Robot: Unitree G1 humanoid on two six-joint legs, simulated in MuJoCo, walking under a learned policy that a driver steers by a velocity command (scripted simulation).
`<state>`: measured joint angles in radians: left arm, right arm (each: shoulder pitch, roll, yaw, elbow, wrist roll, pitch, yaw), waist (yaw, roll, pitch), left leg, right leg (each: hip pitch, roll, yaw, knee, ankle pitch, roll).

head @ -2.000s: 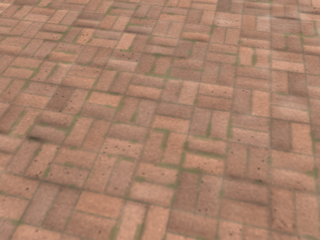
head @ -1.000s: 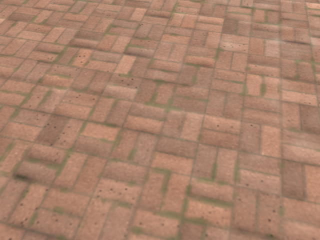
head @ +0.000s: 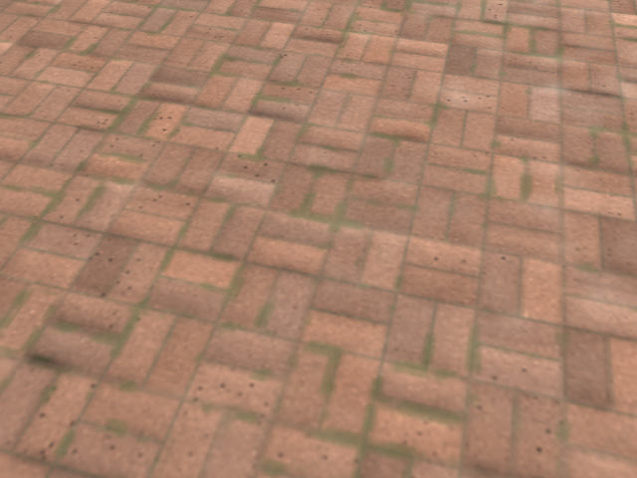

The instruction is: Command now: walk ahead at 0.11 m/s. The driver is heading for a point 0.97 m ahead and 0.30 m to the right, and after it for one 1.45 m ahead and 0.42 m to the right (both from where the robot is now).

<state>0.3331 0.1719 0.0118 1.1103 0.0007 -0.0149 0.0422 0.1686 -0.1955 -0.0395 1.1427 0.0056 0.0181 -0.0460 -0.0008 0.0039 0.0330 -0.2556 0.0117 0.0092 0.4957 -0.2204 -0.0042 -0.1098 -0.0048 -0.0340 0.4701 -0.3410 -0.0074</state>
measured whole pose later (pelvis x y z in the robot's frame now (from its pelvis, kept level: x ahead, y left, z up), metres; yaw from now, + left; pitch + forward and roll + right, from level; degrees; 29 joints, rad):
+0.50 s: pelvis +0.15 +0.05 +0.01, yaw +0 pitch +1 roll +0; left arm 0.15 0.25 0.07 0.94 -0.03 -0.09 0.00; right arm 0.44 -0.16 -0.02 1.12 0.00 -0.10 0.00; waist -0.06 -0.03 -0.01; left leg 0.01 -0.04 0.07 0.24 -0.26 0.05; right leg -0.66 -0.12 -0.01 0.99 -0.12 -0.04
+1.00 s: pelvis +0.41 -0.01 +0.01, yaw -3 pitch +1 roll -1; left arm 0.27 0.22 0.05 1.01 0.01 -0.09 -0.03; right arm 0.12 -0.26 -0.07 0.91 0.00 -0.08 -0.04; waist 0.04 0.04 0.05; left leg -0.62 0.09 -0.04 0.99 -0.27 -0.01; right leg -0.23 0.07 -0.04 0.32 -0.11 -0.08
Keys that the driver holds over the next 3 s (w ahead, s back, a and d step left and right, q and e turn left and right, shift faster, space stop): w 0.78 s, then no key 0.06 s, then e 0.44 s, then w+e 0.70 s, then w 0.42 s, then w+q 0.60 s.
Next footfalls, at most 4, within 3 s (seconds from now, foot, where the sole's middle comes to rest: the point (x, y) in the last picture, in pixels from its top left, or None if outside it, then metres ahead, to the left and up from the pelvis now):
0.74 right None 0.49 -0.10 -0.77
1.22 left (286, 422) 0.63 0.11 -0.77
1.70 right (414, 458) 0.55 -0.16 -0.77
2.16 left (412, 301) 0.96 -0.20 -0.77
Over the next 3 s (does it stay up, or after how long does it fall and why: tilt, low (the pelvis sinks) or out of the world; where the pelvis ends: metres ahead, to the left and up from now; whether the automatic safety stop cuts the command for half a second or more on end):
stays up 1.07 -0.48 0.01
